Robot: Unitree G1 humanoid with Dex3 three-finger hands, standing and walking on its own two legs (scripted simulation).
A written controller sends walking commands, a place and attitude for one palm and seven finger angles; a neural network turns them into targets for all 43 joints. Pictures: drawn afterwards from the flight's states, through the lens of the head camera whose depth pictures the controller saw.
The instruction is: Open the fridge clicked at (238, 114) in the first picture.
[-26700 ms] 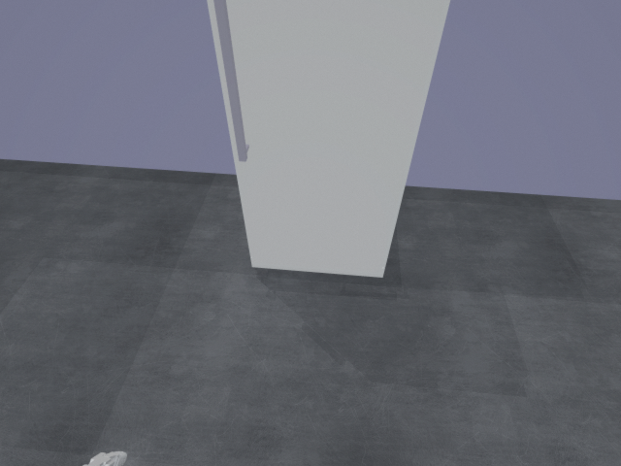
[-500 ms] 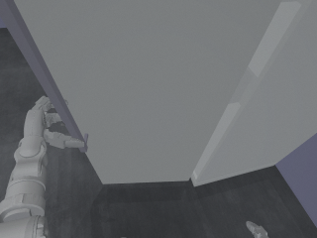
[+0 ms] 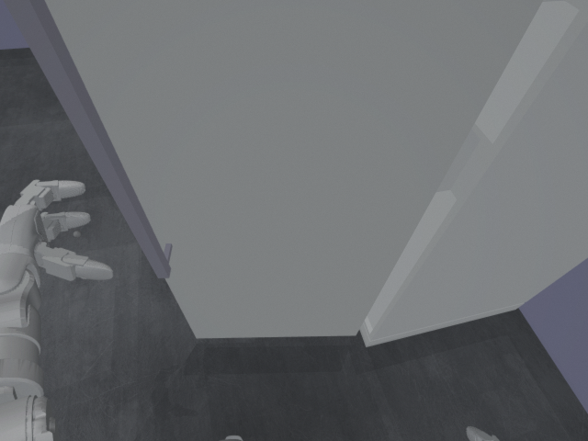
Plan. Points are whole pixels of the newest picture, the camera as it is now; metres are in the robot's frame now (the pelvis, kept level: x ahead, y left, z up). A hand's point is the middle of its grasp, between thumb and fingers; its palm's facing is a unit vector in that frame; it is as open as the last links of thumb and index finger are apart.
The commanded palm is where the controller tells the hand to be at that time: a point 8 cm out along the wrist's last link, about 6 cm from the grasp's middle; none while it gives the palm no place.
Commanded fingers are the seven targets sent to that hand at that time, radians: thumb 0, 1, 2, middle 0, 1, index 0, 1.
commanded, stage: slip the hand off the handle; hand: left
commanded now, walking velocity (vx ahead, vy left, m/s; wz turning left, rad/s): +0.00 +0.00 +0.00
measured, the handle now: (121, 168) +0.43 +0.25 +0.13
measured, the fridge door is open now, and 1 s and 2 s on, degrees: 78 78 78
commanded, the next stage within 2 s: draw the hand back to the body in 0.90 s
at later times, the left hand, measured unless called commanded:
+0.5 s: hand (52, 259) +0.33 +0.34 +0.05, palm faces +0.25 -0.95 -0.20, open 14.6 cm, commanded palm +0.28 +0.38 +0.07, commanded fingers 0.00 -0.55 0.20 -0.25 -1.15 -0.25 -1.15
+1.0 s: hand (29, 324) +0.24 +0.32 +0.05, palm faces +0.27 -0.93 -0.23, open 14.6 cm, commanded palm +0.22 +0.37 +0.07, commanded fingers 0.00 -0.55 0.20 -0.25 -1.15 -0.25 -1.15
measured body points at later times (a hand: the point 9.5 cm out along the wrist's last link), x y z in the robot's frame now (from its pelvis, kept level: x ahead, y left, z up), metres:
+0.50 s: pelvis -0.01 +0.01 +0.00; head +0.03 +0.03 +0.44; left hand +0.31 +0.39 +0.06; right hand +0.08 -0.25 -0.10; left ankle +0.01 +0.11 -0.71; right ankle -0.01 -0.12 -0.71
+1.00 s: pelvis -0.01 +0.00 +0.00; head +0.02 +0.01 +0.45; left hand +0.22 +0.37 +0.06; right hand +0.17 -0.24 -0.08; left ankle +0.01 +0.11 -0.71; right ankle -0.01 -0.12 -0.71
